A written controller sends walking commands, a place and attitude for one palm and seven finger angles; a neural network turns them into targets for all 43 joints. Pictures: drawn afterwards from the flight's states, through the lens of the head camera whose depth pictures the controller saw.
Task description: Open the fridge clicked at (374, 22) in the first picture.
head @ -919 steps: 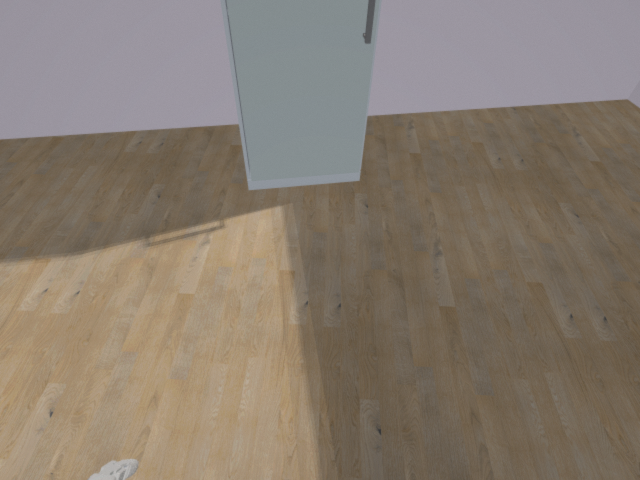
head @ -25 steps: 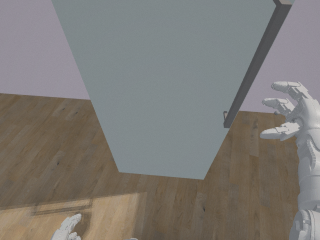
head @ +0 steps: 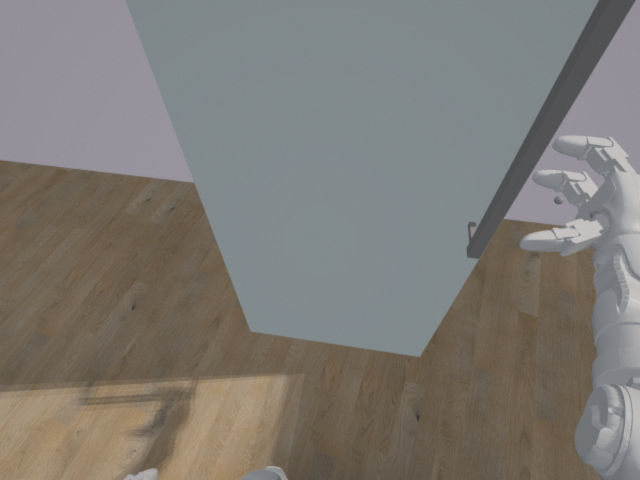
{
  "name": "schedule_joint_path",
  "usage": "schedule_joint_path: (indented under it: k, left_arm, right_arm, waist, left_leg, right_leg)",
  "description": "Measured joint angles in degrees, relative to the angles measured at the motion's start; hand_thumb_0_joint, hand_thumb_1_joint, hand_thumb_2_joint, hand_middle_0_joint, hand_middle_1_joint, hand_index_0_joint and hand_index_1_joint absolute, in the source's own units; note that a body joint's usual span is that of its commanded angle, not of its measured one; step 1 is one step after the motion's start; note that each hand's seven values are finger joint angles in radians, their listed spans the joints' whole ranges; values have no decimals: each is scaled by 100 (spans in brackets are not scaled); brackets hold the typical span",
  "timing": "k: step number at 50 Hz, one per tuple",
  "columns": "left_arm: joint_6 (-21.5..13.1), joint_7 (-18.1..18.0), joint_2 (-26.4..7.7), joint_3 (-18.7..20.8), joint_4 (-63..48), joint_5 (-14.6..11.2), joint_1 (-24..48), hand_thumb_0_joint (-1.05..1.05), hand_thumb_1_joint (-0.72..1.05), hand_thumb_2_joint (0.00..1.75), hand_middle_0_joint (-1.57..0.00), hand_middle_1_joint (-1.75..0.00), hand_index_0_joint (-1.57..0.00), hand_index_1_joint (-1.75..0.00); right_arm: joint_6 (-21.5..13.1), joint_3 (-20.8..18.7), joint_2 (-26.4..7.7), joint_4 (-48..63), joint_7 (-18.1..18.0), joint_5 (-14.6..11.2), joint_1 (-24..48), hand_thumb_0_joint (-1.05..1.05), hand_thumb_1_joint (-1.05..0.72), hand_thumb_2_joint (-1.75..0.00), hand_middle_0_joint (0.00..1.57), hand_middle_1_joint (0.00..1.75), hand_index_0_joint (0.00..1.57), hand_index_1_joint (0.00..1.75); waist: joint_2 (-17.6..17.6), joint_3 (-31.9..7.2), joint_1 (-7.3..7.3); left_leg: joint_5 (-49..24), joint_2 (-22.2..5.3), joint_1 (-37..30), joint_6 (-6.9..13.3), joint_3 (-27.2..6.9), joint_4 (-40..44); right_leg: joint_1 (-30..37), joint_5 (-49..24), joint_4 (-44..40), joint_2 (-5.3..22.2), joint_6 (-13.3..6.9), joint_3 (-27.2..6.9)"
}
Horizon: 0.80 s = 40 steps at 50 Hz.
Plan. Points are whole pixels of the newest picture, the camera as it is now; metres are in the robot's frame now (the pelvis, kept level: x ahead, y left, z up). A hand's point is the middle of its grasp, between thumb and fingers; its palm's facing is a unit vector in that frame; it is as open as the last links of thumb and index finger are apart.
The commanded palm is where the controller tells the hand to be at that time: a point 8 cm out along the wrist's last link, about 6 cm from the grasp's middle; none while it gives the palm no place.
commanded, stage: move the hooked fingers beside the handle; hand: right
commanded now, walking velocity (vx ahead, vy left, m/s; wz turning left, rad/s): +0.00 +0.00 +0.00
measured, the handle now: (520, 153) +0.50 -0.17 +0.15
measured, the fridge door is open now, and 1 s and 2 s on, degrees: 0 0 0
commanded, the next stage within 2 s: feel for the door with the fingertips in 0.68 s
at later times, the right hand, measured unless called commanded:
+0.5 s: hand (554, 209) +0.44 -0.21 +0.12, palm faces +0.01 +1.00 +0.00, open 14.0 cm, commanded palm +0.41 -0.26 +0.12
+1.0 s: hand (543, 207) +0.44 -0.19 +0.12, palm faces -0.02 +1.00 +0.02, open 14.0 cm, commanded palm +0.41 -0.24 +0.12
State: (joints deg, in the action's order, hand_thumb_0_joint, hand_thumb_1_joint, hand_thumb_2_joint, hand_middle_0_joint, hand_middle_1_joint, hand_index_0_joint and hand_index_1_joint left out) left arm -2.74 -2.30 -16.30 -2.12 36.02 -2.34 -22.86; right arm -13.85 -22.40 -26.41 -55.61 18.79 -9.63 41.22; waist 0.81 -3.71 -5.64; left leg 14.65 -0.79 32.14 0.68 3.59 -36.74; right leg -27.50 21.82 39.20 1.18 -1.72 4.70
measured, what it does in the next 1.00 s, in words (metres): stands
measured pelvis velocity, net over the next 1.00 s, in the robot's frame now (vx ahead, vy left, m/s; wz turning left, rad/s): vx -0.01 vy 0.01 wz -0.03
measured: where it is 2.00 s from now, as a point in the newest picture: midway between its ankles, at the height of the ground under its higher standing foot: outside the picture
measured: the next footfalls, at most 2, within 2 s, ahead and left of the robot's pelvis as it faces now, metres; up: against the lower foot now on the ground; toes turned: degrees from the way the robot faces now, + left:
none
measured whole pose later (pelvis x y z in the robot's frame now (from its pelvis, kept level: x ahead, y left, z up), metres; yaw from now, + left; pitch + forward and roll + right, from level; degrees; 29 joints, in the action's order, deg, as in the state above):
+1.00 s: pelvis -0.01 +0.01 +0.00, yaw -2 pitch +10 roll +1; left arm -2.1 -2.9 -17.0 -1.9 36.6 -2.8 -21.6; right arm -13.8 -18.1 -24.3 -56.4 18.7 -11.2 43.0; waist 0.7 -3.3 -4.8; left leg 14.8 -0.9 32.3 1.3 5.2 -37.5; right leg -28.6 21.6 40.5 1.2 -1.2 2.9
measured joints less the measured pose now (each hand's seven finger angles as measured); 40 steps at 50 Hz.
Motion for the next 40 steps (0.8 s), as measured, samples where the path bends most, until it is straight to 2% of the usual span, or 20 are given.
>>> schedule_joint_path:
  k: [8,15,19,26,34,40]
  left_arm:
    - [110,13,3,40,-110,-53,-37,1,90,90,-20,-29,-21,-30]
    - [42,-60,-19,39,-59,-62,217,1,90,90,-20,-29,-21,-30]
    - [-15,-72,-17,4,-53,-53,379,1,90,90,-20,-29,-21,-30]
    - [-25,-32,23,-58,-185,-17,433,1,90,90,-20,-29,-21,-30]
    - [80,-2,21,-44,-88,-39,140,1,90,90,-20,-29,-21,-30]
    - [137,-43,-9,-47,-49,-44,95,1,90,90,-20,-29,-21,-30]
  right_arm:
    - [164,65,20,446,114,-170,-530,-1,50,-30,30,120,30,120]
    - [174,401,241,594,44,-187,-433,-1,50,-30,30,120,30,120]
    - [186,544,328,361,-65,-131,-148,-1,50,-30,30,120,30,120]
    - [107,381,196,-44,-194,53,131,-1,50,-30,30,120,30,120]
    - [27,303,159,89,-46,-86,-67,-1,50,-30,30,120,30,120]
    - [113,168,-6,-117,4,-38,-45,-1,50,-30,30,120,30,120]
  waist:
    - [33,-15,136]
    - [13,42,240]
    - [-3,40,220]
    - [-19,57,115]
    - [30,29,150]
    - [-11,79,83]
  left_leg:
    - [-2,24,-166,0,17,84]
    - [1,-33,-252,2,151,81]
    - [10,-65,-234,3,187,38]
    - [13,-58,-74,20,123,-62]
    - [21,-12,-84,40,94,-49]
    - [15,5,-39,62,110,-68]
  right_leg:
    - [144,10,-51,19,1,-18]
    - [144,-13,7,-26,2,-158]
    - [113,-26,39,-54,1,-196]
    - [9,-32,78,-45,13,-134]
    - [41,-16,56,-5,34,-105]
    - [-10,-25,84,15,52,-121]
